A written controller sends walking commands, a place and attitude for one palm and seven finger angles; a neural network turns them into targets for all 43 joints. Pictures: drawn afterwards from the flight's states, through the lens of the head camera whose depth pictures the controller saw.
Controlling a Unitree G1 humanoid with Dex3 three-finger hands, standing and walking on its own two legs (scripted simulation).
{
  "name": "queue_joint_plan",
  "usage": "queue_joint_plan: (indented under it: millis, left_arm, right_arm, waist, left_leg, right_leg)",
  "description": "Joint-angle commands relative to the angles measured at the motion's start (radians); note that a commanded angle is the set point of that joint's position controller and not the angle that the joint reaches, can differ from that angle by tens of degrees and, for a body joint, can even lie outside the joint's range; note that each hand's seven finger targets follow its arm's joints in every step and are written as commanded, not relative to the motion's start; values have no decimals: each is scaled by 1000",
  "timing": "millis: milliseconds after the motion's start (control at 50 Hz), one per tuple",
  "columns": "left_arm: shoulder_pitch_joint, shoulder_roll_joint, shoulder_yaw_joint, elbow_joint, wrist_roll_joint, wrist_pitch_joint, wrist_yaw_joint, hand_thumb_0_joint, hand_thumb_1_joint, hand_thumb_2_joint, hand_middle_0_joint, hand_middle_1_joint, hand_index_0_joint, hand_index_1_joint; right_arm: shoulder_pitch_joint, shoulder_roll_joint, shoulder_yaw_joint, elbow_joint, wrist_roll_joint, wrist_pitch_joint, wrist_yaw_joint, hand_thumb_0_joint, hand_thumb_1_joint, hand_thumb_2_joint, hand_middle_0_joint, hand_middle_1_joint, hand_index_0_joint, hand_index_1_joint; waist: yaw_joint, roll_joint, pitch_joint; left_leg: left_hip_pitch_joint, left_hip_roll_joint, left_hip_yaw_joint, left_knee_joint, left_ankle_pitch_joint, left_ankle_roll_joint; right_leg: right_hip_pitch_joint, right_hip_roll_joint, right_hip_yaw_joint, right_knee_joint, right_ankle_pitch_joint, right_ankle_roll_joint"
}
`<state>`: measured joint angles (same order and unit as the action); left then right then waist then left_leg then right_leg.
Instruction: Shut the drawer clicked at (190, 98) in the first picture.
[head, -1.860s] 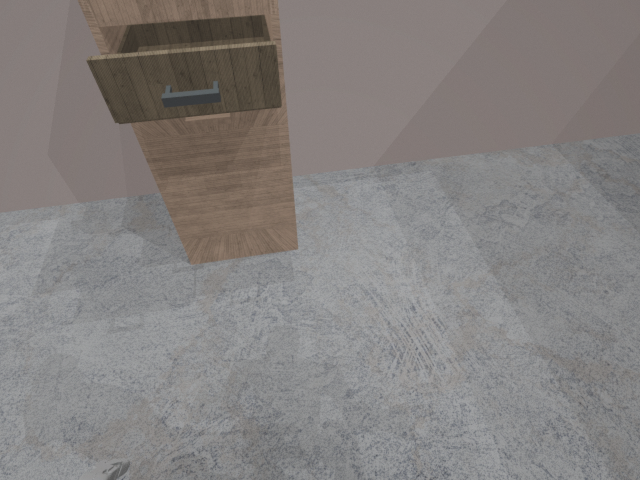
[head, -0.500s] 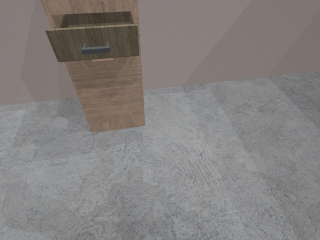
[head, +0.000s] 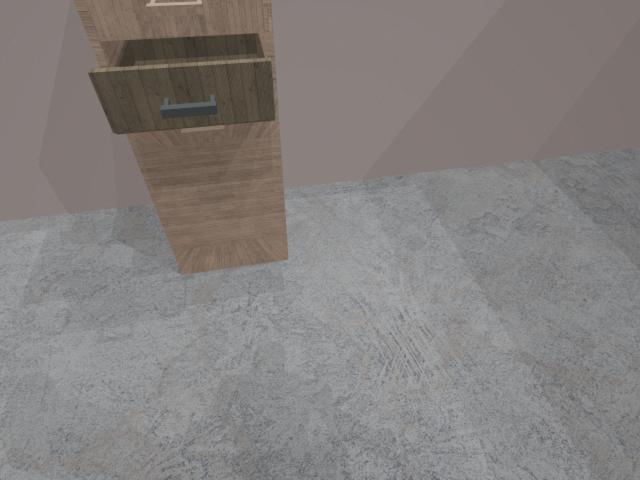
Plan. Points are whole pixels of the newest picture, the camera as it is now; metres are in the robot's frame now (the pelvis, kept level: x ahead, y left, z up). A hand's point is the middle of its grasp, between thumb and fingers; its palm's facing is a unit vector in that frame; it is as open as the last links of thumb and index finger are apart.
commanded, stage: walk to a spot facing it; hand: left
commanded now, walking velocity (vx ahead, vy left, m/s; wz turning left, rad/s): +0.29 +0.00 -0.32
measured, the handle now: (189, 105) +0.85 +0.36 +0.04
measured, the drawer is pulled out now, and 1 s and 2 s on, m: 0.17 0.17 0.17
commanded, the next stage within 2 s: turn to face it in 0.30 s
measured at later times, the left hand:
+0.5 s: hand out of the picture +0.09 +0.14 -0.18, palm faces -0.07 -0.98 -0.18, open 7.4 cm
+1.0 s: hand (198, 410) +0.26 +0.22 -0.18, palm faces +0.13 -0.97 -0.20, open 7.4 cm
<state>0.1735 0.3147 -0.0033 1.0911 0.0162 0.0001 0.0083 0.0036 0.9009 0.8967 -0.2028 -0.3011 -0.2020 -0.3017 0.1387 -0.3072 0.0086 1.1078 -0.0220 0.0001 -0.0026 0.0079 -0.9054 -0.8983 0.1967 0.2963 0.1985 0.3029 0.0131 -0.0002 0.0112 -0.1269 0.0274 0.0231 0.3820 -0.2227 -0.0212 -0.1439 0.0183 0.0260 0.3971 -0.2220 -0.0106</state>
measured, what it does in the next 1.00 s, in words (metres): walks ahead: left foot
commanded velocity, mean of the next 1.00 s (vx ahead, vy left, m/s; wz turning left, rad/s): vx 0.09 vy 0.00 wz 0.18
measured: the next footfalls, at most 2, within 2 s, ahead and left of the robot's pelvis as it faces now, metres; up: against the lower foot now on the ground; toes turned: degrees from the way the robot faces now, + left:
left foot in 0.72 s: +0.32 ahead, +0.07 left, +0.00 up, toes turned +6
right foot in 1.34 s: +0.25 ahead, -0.12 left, +0.00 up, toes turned +9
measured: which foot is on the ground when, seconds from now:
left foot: down 0.00-0.32, up 0.34-0.70, down 0.72-1.00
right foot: down 0.00-0.72, up 0.74-1.00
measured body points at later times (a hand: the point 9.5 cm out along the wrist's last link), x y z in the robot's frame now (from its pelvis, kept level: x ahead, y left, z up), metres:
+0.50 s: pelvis +0.11 -0.03 -0.01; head +0.12 -0.03 +0.44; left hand +0.10 +0.19 -0.16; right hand +0.07 -0.25 -0.17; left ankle +0.13 +0.10 -0.67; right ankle +0.05 -0.09 -0.74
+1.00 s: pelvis +0.20 +0.02 -0.01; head +0.22 +0.05 +0.44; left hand +0.25 +0.27 -0.17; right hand +0.29 -0.21 -0.14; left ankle +0.28 +0.07 -0.74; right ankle +0.21 -0.15 -0.67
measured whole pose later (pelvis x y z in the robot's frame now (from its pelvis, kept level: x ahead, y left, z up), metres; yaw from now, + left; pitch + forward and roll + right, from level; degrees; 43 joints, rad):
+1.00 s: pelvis +0.20 +0.02 -0.01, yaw +4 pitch -1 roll -2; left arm 0.20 0.20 0.08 0.96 0.03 0.03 0.03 0.00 0.90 0.90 -0.20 -0.30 -0.20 -0.30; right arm 0.20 -0.17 -0.05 0.97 -0.02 0.02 0.00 0.01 -0.92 -0.90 0.20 0.30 0.20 0.30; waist 0.00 -0.02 0.04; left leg -0.33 -0.06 0.06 0.46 -0.13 0.12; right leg -0.50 -0.09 -0.01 1.08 -0.34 0.06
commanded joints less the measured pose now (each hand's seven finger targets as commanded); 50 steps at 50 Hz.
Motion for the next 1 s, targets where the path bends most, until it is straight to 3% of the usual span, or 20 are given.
queue_joint_plan:
  millis: [0, 120, 160, 200, 220, 260, 280, 300, 320, 380, 460, 600, 660, 680, 700, 720, 760, 800, 840, 980]
  left_arm:
    - [63, 108, 32, -47, 4, 6, -12, 0, 900, 900, -200, -300, -200, -300]
    - [119, 48, 52, -82, 3, -13, -21, 0, 900, 900, -200, -300, -200, -300]
    - [92, -12, 51, -108, 2, -26, -24, 0, 900, 900, -200, -300, -200, -300]
    - [29, -35, 55, -132, 1, -32, -25, 0, 900, 900, -200, -300, -200, -300]
    - [41, -44, 59, -129, 1, -34, -28, 0, 900, 900, -200, -300, -200, -300]
    - [266, -68, 69, -51, 9, -37, -35, 0, 900, 900, -200, -300, -200, -300]
    - [421, 35, 92, -3, 17, -54, -20, 0, 900, 900, -200, -300, -200, -300]
    - [516, 90, 96, 21, -3, -60, -4, 0, 900, 900, -200, -300, -200, -300]
    - [492, 72, 90, 23, -7, -59, 10, 0, 900, 900, -200, -300, -200, -300]
    - [350, -23, 62, -11, 5, -64, 22, 0, 900, 900, -200, -300, -200, -300]
    - [287, -68, 43, -11, 6, -71, 31, 0, 900, 900, -200, -300, -200, -300]
    - [280, -49, 55, -14, 7, -48, 41, 0, 900, 900, -200, -300, -200, -300]
    - [244, -13, 69, -46, 5, -36, 43, 0, 900, 900, -200, -300, -200, -300]
    - [236, -8, 75, -65, -3, -31, 42, 0, 900, 900, -200, -300, -200, -300]
    - [265, -42, 77, -95, -25, -26, 36, 0, 900, 900, -200, -300, -200, -300]
    - [252, -74, 65, -132, -17, -25, 38, 0, 900, 900, -200, -300, -200, -300]
    - [155, -71, 70, -143, -4, -4, 39, 0, 900, 900, -200, -300, -200, -300]
    - [148, -68, 81, -126, 7, 13, 19, 0, 900, 900, -200, -300, -200, -300]
    - [196, -72, 84, -110, 10, 29, 13, 0, 900, 900, -200, -300, -200, -300]
    - [117, -48, 92, -155, 12, 40, 19, 0, 900, 900, -200, -300, -200, -300]
  right_arm:
    - [53, -100, -27, -39, -2, -7, -4, 0, -900, -900, 200, 300, 200, 300]
    - [172, -96, -56, -44, 6, -34, -14, 0, -900, -900, 200, 300, 200, 300]
    - [249, -116, -72, -31, 5, -47, -24, 0, -900, -900, 200, 300, 200, 300]
    - [286, -85, -73, -17, 0, -53, -26, 0, -900, -900, 200, 300, 200, 300]
    - [274, -73, -71, -16, -1, -52, -27, 0, -900, -900, 200, 300, 200, 300]
    - [169, -61, -66, -39, 0, -51, -26, 0, -900, -900, 200, 300, 200, 300]
    - [155, 4, -55, -68, 16, -56, -17, 0, -900, -900, 200, 300, 200, 300]
    - [78, 28, -50, -122, 16, -64, -9, 0, -900, -900, 200, 300, 200, 300]
    - [34, 20, -56, -121, 13, -60, -12, 0, -900, -900, 200, 300, 200, 300]
    - [59, 74, -58, -84, 2, -44, -7, 0, -900, -900, 200, 300, 200, 300]
    - [150, 129, -52, -44, 9, -11, 0, 0, -900, -900, 200, 300, 200, 300]
    - [45, 114, -50, -102, 12, -5, 6, 0, -900, -900, 200, 300, 200, 300]
    - [175, 76, -61, -94, 1, -4, -2, 0, -900, -900, 200, 300, 200, 300]
    - [268, 34, -72, -82, -7, -6, -6, 0, -900, -900, 200, 300, 200, 300]
    - [329, -55, -89, -92, -16, -10, -12, 0, -900, -900, 200, 300, 200, 300]
    - [353, -110, -94, -95, 5, -1, -11, 0, -900, -900, 200, 300, 200, 300]
    - [214, -78, -91, -131, 11, -3, -23, 0, -900, -900, 200, 300, 200, 300]
    - [79, -7, -74, -173, 2, -7, -22, 0, -900, -900, 200, 300, 200, 300]
    - [47, -12, -77, -190, 2, -10, -16, 0, -900, -900, 200, 300, 200, 300]
    - [106, -34, -102, -200, 3, 1, -11, 0, -900, -900, 200, 300, 200, 300]
  waist:
    - [-7, -36, 99]
    - [-30, 75, 99]
    - [-55, 216, 96]
    - [-71, 195, 139]
    - [-53, 149, 140]
    - [71, 71, 65]
    - [121, -226, -2]
    - [133, -302, -14]
    - [127, -189, 12]
    - [37, -16, 100]
    - [-21, -88, 64]
    - [-5, -138, 102]
    - [-70, -102, 32]
    - [-110, -40, -33]
    - [-108, 199, -125]
    - [-88, 243, -145]
    - [-63, 135, -63]
    - [-6, 108, 55]
    - [17, 123, 17]
    - [-24, 72, -27]
  left_leg:
    - [-85, 67, -40, -10, -266, 32]
    - [9, 165, -120, 4, -233, 101]
    - [140, 292, -242, -72, -52, 181]
    - [148, 358, -215, -70, 191, 230]
    - [87, 353, -172, -38, 222, 213]
    - [-137, 225, 31, 215, 158, 112]
    - [-376, 91, 152, 556, -6, 40]
    - [-518, 17, 121, 747, -342, 23]
    - [-552, 54, 31, 832, -329, 26]
    - [-535, 102, 11, 821, -167, 4]
    - [-413, 75, 39, 652, -63, -5]
    - [-349, 20, 105, 403, -17, 25]
    - [-169, -25, 119, 252, 66, 55]
    - [-11, 14, 65, 187, 306, 88]
    - [184, 258, -261, 141, 726, 227]
    - [126, 402, -430, 40, 835, 332]
    - [-45, 361, -468, -94, 199, 298]
    - [-260, 245, -342, -162, -85, 217]
    - [-298, 185, -235, -178, -104, 176]
    - [-148, 178, -298, -191, -165, 180]
  right_leg:
    - [-141, -97, 172, -94, -312, -45]
    - [-271, -22, 116, 137, -194, -64]
    - [-412, 27, -24, 356, -173, -31]
    - [-457, -43, -57, 416, -330, -19]
    - [-383, -55, -65, 368, -314, -23]
    - [4, -24, -110, 131, -76, -33]
    - [227, -221, 234, -32, -30, -104]
    - [264, -396, 527, -149, 158, -196]
    - [224, -403, 532, -142, 227, -226]
    - [80, -331, 307, -128, 354, -223]
    - [16, -253, 36, -125, 518, -151]
    - [74, -262, -90, -40, 715, -97]
    - [79, -254, -147, 215, 797, -61]
    - [2, -227, -178, 405, 673, -28]
    - [-236, -96, -203, 689, 114, 35]
    - [-270, -33, -124, 925, -434, 31]
    - [-383, -85, -8, 970, -339, 35]
    - [-334, -124, -16, 863, -206, 42]
    - [-277, -115, -42, 798, -137, 50]
    - [-362, -98, -41, 642, -111, 76]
